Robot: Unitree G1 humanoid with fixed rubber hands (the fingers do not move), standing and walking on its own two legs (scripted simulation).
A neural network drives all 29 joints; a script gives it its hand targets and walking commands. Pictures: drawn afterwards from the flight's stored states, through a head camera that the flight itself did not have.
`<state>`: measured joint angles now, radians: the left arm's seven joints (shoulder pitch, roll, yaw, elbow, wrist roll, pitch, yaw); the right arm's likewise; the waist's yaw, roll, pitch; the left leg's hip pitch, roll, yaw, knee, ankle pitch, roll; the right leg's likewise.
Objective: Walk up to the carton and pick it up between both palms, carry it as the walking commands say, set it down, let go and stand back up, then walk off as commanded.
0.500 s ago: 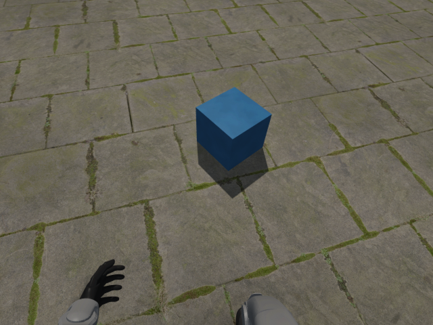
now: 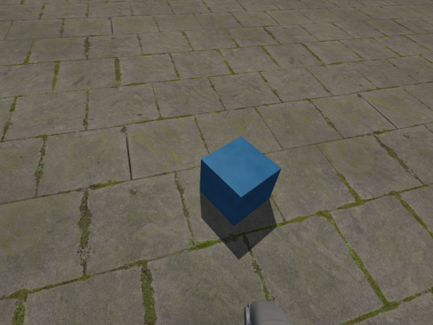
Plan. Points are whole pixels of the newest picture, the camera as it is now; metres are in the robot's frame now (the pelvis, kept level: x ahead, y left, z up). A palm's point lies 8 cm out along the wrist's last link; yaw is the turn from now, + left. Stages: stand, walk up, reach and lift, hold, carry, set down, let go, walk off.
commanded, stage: walk up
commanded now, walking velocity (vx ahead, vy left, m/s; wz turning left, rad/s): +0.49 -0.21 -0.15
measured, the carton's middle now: (237, 180) +0.90 -0.16 -0.62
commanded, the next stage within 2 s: none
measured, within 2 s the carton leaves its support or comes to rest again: neither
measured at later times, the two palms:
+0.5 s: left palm (142, 280) +0.24 +0.17 -0.15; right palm (337, 257) +0.29 -0.30 -0.13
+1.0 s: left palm (164, 193) +0.46 +0.14 -0.13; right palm (333, 242) +0.34 -0.31 -0.16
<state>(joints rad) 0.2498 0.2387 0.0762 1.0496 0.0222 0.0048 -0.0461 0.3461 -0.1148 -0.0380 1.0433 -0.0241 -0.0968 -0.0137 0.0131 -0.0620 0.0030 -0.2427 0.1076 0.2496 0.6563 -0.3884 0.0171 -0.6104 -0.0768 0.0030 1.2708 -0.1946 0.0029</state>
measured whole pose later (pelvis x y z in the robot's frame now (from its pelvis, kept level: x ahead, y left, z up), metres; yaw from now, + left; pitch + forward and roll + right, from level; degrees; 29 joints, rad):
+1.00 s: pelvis +0.38 -0.08 -0.01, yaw -1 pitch -2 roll +0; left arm 0.18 0.13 0.04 0.98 0.04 -0.04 0.00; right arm 0.33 -0.20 -0.06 1.11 -0.03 0.02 0.00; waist -0.01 0.05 0.06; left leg -0.35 0.10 0.10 1.03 -0.52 -0.02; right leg -0.33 -0.09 -0.19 0.72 -0.34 -0.01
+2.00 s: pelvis +0.49 -0.08 +0.02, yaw -3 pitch -1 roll +0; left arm 0.27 0.11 0.00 1.22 0.01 -0.01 0.05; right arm 0.32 -0.07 0.00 1.22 -0.01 -0.01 -0.04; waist -0.02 0.00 0.03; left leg -0.08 0.05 0.19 0.38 -0.27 -0.01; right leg -0.02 -0.06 -0.14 0.35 -0.30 0.02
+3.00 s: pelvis +0.50 -0.13 +0.01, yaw -3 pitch -1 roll +0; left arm 0.33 0.10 0.01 1.20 0.00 -0.02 0.06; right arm 0.29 -0.07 -0.01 1.19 0.01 0.00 -0.06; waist -0.01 -0.02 0.05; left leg -0.09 0.13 0.18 0.43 -0.30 -0.08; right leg -0.03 0.01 -0.15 0.40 -0.36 -0.05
